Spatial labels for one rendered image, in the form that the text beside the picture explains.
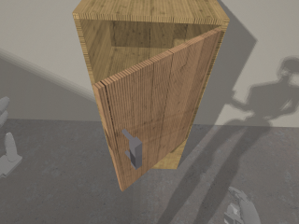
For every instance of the handle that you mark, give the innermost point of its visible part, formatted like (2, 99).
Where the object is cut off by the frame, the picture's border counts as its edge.
(135, 147)

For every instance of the cupboard door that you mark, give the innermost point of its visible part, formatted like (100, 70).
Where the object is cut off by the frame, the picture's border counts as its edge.
(154, 101)

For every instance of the right robot hand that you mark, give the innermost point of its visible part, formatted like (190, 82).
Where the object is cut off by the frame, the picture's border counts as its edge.
(246, 213)

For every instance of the left robot hand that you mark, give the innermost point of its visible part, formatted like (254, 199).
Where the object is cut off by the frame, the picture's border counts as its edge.
(11, 160)

